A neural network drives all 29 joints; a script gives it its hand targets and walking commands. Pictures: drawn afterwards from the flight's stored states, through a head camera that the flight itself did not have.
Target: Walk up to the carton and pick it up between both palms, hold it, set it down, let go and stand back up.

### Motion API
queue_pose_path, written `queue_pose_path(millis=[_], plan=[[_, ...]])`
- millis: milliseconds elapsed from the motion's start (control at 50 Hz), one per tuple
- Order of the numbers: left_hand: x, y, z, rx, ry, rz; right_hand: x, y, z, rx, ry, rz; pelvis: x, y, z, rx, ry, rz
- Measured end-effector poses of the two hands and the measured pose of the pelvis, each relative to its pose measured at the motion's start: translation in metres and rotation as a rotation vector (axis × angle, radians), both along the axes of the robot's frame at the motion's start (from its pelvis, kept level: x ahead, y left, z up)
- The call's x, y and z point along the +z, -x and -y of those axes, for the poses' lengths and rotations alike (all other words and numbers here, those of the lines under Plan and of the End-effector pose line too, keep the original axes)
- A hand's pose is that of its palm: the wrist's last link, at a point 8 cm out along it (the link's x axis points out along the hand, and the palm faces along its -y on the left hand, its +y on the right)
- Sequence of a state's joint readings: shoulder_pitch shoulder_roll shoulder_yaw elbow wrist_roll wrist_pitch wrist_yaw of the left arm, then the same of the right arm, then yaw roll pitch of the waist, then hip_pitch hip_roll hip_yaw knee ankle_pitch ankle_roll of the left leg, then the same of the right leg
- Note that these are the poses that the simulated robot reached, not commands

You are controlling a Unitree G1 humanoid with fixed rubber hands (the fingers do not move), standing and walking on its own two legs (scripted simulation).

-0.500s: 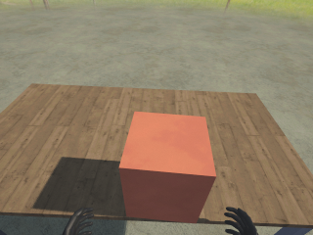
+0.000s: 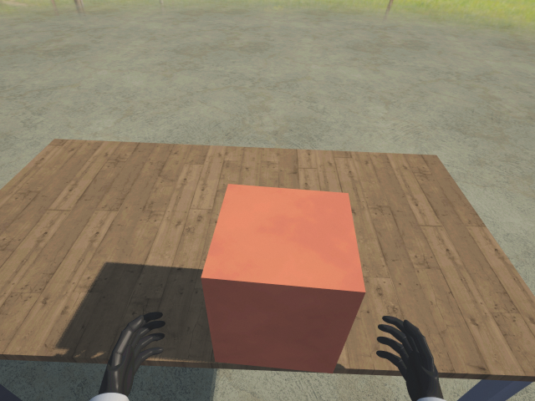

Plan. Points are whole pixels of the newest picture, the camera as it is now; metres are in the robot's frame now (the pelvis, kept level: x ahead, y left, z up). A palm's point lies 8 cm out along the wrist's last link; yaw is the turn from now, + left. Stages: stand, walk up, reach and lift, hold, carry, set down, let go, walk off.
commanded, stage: reach and lift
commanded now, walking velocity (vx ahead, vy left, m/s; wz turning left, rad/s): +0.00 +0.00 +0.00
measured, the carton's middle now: (280, 279) +0.35 -0.01 +0.01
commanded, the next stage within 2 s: none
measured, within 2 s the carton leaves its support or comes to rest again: neither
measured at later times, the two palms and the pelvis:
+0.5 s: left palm (122, 310) +0.24 +0.22 +0.06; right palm (423, 321) +0.25 -0.21 +0.06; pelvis +0.02 +0.00 +0.00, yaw +0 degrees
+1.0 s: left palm (136, 248) +0.31 +0.21 +0.12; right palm (431, 269) +0.30 -0.21 +0.11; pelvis +0.01 -0.01 +0.00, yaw +0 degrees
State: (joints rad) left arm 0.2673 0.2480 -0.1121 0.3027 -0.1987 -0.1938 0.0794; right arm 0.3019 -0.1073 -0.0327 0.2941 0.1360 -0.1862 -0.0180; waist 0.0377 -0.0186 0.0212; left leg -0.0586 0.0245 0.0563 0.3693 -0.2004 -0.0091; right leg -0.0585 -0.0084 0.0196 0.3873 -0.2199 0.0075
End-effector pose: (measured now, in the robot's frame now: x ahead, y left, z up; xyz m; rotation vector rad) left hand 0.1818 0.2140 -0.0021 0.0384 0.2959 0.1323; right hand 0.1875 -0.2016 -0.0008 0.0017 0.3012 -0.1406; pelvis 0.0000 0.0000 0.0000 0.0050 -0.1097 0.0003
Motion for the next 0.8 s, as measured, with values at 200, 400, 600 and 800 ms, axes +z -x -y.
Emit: queue_pose_path(millis=[200, 400, 600, 800], plan=[[0.022, -0.026, 0.005, -0.004, 0.025, -0.032, 0.024, -0.031, 0.0, 0.004, -0.009, 0.018, 0.002, -0.012, -0.002, 0.004, 0.004, -0.02], [0.06, -0.054, 0.0, -0.014, 0.015, 0.011, 0.049, -0.05, 0.004, -0.01, -0.02, 0.05, 0.004, -0.023, 0.0, -0.003, 0.009, -0.032], [0.075, -0.074, 0.0, -0.031, 0.026, -0.004, 0.068, -0.074, 0.007, -0.01, -0.021, 0.075, 0.005, -0.023, 0.003, 0.004, 0.008, -0.053], [0.105, -0.101, 0.004, -0.052, 0.016, 0.04, 0.093, -0.096, 0.012, 0.006, -0.03, 0.113, 0.005, -0.018, 0.007, 0.007, 0.006, -0.05]])
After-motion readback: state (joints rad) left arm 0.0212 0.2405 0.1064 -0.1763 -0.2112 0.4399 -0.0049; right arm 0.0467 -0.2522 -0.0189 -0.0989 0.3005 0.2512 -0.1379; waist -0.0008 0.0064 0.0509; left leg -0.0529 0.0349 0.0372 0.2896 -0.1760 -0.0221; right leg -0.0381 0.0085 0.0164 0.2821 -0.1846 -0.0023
